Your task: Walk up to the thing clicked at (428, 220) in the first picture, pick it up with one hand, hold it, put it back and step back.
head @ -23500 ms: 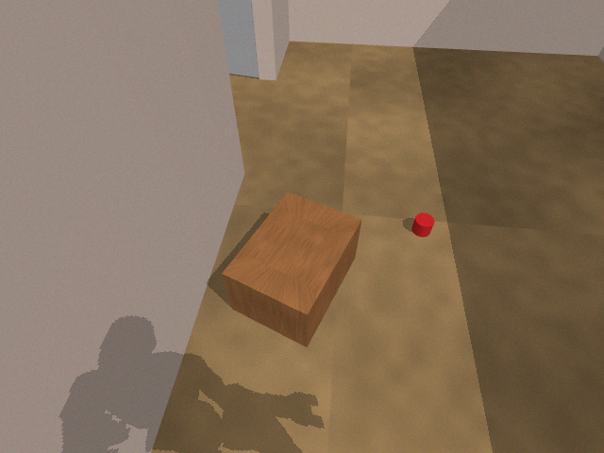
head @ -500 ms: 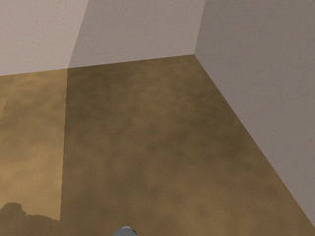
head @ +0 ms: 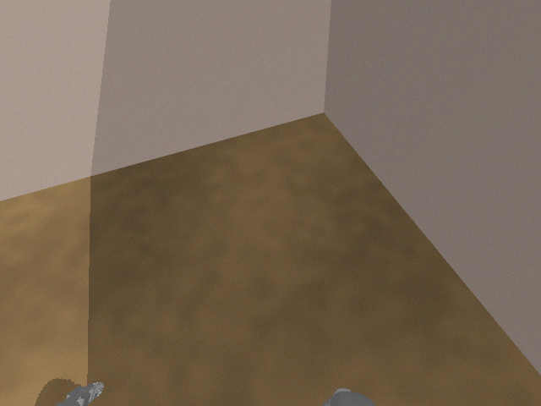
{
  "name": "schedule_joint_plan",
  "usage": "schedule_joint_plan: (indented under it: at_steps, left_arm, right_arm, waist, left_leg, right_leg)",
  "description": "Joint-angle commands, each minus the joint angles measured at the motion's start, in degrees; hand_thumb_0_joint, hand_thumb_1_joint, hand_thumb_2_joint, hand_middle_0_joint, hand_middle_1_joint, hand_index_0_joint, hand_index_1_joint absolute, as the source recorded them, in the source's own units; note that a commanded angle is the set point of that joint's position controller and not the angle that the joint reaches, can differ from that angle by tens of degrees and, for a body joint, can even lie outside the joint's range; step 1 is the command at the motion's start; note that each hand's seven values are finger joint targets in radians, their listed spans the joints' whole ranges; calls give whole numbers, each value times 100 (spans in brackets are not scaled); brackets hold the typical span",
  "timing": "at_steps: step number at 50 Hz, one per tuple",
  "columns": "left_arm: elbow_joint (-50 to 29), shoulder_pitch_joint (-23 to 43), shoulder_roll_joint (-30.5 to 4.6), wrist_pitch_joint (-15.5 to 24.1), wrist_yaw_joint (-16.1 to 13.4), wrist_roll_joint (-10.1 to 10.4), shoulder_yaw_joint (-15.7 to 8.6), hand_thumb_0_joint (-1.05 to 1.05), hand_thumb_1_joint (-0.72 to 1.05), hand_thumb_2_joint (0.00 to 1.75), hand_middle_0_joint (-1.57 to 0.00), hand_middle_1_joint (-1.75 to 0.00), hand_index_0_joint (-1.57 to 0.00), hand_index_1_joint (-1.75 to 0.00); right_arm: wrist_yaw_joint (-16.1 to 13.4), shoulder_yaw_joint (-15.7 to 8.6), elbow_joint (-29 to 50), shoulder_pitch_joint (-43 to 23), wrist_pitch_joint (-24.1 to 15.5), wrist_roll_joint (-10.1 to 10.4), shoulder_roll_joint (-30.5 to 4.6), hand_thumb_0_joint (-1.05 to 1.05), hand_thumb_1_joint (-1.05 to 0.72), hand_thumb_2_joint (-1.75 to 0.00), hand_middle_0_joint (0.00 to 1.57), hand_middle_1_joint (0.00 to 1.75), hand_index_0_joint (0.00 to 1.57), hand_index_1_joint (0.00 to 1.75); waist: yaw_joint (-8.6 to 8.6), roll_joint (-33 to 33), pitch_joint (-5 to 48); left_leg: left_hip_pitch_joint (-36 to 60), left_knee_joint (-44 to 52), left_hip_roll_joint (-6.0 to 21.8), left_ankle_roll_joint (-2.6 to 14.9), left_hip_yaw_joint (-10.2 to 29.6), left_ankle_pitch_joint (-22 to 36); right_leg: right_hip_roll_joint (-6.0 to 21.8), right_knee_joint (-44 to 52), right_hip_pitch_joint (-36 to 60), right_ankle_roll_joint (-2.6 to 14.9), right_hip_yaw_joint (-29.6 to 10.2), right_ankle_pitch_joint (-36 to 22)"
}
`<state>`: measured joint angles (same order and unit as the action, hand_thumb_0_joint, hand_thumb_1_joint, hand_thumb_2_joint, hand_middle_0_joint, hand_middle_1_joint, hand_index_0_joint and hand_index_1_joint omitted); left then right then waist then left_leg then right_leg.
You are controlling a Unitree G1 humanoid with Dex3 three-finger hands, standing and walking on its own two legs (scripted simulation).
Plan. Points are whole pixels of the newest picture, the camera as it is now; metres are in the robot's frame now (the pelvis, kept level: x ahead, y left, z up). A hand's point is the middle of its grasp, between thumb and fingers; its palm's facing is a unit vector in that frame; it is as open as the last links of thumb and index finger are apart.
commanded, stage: walk up
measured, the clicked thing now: out of the picture -0.53 +0.53 -0.71
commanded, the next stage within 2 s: none
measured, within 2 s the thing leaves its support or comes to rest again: neither
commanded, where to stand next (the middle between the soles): +0.82 +0.04 m, yaw -1 degrees
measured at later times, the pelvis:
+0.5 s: pelvis +0.24 +0.05 +0.01, yaw +1 degrees
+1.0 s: pelvis +0.44 +0.03 +0.01, yaw -3 degrees
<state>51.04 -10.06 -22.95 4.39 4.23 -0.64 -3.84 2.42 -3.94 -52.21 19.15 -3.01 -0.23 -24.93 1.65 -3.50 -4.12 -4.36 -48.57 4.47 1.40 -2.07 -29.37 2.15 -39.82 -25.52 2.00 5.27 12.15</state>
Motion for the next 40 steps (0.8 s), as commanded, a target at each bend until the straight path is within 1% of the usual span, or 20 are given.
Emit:
schedule_joint_plan:
  at_steps: [1, 3, 4, 6, 11, 15, 18, 19, 20, 21, 22, 23, 24, 25, 26, 28, 29, 33, 36, 40]
  left_arm:
    - [-247, -1020, -2001, 112, -239, 144, -558, 0, 90, 90, -20, -30, -20, -30]
    - [-301, -700, -1662, 169, -276, 130, -439, 0, 90, 90, -20, -30, -20, -30]
    - [-297, -608, -1528, 191, -276, 138, -395, 0, 90, 90, -20, -30, -20, -30]
    - [-347, -588, -1403, 239, -278, 118, -342, 0, 90, 90, -20, -30, -20, -30]
    - [-503, -743, -1506, 312, -267, 29, -387, 0, 90, 90, -20, -30, -20, -30]
    - [-489, -924, -1575, 277, -245, -3, -398, 0, 90, 90, -20, -30, -20, -30]
    - [-511, -859, -1649, 214, -251, -2, -388, 0, 90, 90, -20, -30, -20, -30]
    - [-514, -851, -1674, 192, -257, 1, -364, 0, 90, 90, -20, -30, -20, -30]
    - [-560, -812, -1575, 195, -268, -24, -313, 0, 90, 90, -20, -30, -20, -30]
    - [-579, -942, -1342, 166, -289, -11, -221, 0, 90, 90, -20, -30, -20, -30]
    - [-582, -1393, -867, 136, -288, 63, -77, 0, 90, 90, -20, -30, -20, -30]
    - [-538, -1585, -964, 89, -325, 117, -103, 0, 90, 90, -20, -30, -20, -30]
    - [-416, -1358, -1514, 39, -396, 54, -190, 0, 90, 90, -20, -30, -20, -30]
    - [-418, -1140, -1572, 59, -383, 34, -153, 0, 90, 90, -20, -30, -20, -30]
    - [-307, -1142, -1479, 53, -346, 91, -146, 0, 90, 90, -20, -30, -20, -30]
    - [-152, -1377, -1293, -1, -273, 165, -151, 0, 90, 90, -20, -30, -20, -30]
    - [-115, -1516, -1227, -45, -246, 169, -157, 0, 90, 90, -20, -30, -20, -30]
    - [-209, -1234, -1132, -118, -150, 75, -159, 0, 90, 90, -20, -30, -20, -30]
    - [-363, -664, -1130, -157, -81, 54, -193, 0, 90, 90, -20, -30, -20, -30]
    - [-498, -205, -1003, -135, -38, 33, -146, 0, 90, 90, -20, -30, -20, -30]
  right_arm:
    - [-114, -249, 550, -138, -206, 49, -1272, 0, -90, -90, 20, 30, 20, 30]
    - [-56, -189, 457, -93, -190, 153, -1039, 0, -90, -90, 20, 30, 20, 30]
    - [-24, -186, 394, 53, -144, 131, -982, 0, -90, -90, 20, 30, 20, 30]
    - [38, -213, 325, 213, -68, 66, -939, 0, -90, -90, 20, 30, 20, 30]
    - [191, -254, 623, -661, 15, -56, -850, 0, -90, -90, 20, 30, 20, 30]
    - [266, -230, 795, -1167, -77, -92, -726, 0, -90, -90, 20, 30, 20, 30]
    - [265, -314, 716, -1068, -107, -86, -813, 0, -90, -90, 20, 30, 20, 30]
    - [253, -345, 655, -918, -117, -91, -847, 0, -90, -90, 20, 30, 20, 30]
    - [217, -403, 523, -429, -135, -121, -1000, 0, -90, -90, 20, 30, 20, 30]
    - [146, -491, 317, 336, -179, -187, -1235, 0, -90, -90, 20, 30, 20, 30]
    - [70, -638, 273, 820, -210, -282, -1690, 0, -90, -90, 20, 30, 20, 30]
    - [12, -650, 484, 629, -233, -175, -1895, 0, -90, -90, 20, 30, 20, 30]
    - [18, -672, 525, 405, -212, 24, -1899, 0, -90, -90, 20, 30, 20, 30]
    - [-17, -611, 563, 172, -188, 76, -1688, 0, -90, -90, 20, 30, 20, 30]
    - [-54, -475, 615, -75, -209, 85, -1431, 0, -90, -90, 20, 30, 20, 30]
    - [-84, -327, 633, -234, -277, 93, -1153, 0, -90, -90, 20, 30, 20, 30]
    - [-79, -314, 637, -293, -313, 95, -1153, 0, -90, -90, 20, 30, 20, 30]
    - [-86, -345, 749, -183, -377, 31, -1128, 0, -90, -90, 20, 30, 20, 30]
    - [-95, -384, 701, 8, -380, -6, -1171, 0, -90, -90, 20, 30, 20, 30]
    - [-86, -395, 722, 6, -327, 2, -1179, 0, -90, -90, 20, 30, 20, 30]
  waist:
    - [-673, 1205, 580]
    - [-421, 1140, 313]
    - [-273, 1162, 181]
    - [-178, 1085, 182]
    - [-342, 901, -65]
    - [-482, 972, -41]
    - [-340, 868, 140]
    - [-217, 753, 170]
    - [62, 447, 390]
    - [396, -199, 858]
    - [467, -1537, 1282]
    - [342, -1384, 1267]
    - [341, -819, 1064]
    - [261, -439, 680]
    - [94, -156, 327]
    - [-140, -223, 64]
    - [-220, -414, 52]
    - [-150, -417, -7]
    - [9, -322, -266]
    - [45, -250, -366]
  left_leg:
    - [-3193, -2558, -123, 131, 644, 445]
    - [-2812, -2136, 10, 179, 717, 996]
    - [-2565, -1728, 61, 164, 686, 1219]
    - [-2360, -1376, -17, 75, 587, 1518]
    - [-2930, 152, 97, -186, 380, 1870]
    - [-2331, 1352, 125, -109, 63, 2343]
    - [-1512, 1509, 54, 49, -92, 2165]
    - [-1095, 1634, -51, 88, -204, 2137]
    - [-351, 1598, -130, 178, -160, 1987]
    - [593, 1893, -125, 403, 29, 1457]
    - [1505, 2433, 968, 751, 1749, 483]
    - [1727, 3293, 1974, 1146, 4017, -157]
    - [1320, 3358, 2145, 1436, 4139, -167]
    - [678, 3374, 1947, 1265, 3458, 572]
    - [146, 3412, 1553, 814, 2401, 1457]
    - [-472, 3384, 1064, 287, 1189, 2774]
    - [-646, 3456, 982, 376, 956, 2749]
    - [-286, 3678, 997, 750, 627, 2642]
    - [-212, 3903, 879, 538, 489, 2420]
    - [76, 3746, 907, 608, 231, 2671]
  right_leg:
    - [2108, 2549, 2839, 1263, -3783, 611]
    - [1561, 2419, 2076, 934, -2360, -568]
    - [1283, 2449, 1693, 707, -1844, -737]
    - [1065, 2502, 1544, 668, -1312, -997]
    - [1133, 2851, 1747, 882, -951, -285]
    - [1114, 2442, 1815, 765, -676, -934]
    - [1237, 2160, 1488, 824, -706, -353]
    - [1215, 1903, 1272, 810, -654, -357]
    - [1088, 1224, 981, 710, -557, -819]
    - [655, -279, 706, 552, -219, -1165]
    - [45, -1924, -378, 226, 43, 143]
    - [-622, -2630, -1336, 104, -335, 1816]
    - [-172, -3046, -1330, 196, -911, 1837]
    - [-43, -3167, -1229, 163, -1099, 1423]
    - [52, -2915, -918, 127, -1341, 931]
    - [188, -2282, -451, 42, -1288, 490]
    - [154, -2275, -301, -26, -1123, 356]
    - [227, -1758, -702, -204, -976, -136]
    - [235, -1251, -979, -232, -953, -474]
    - [289, -199, -888, -185, -748, -744]
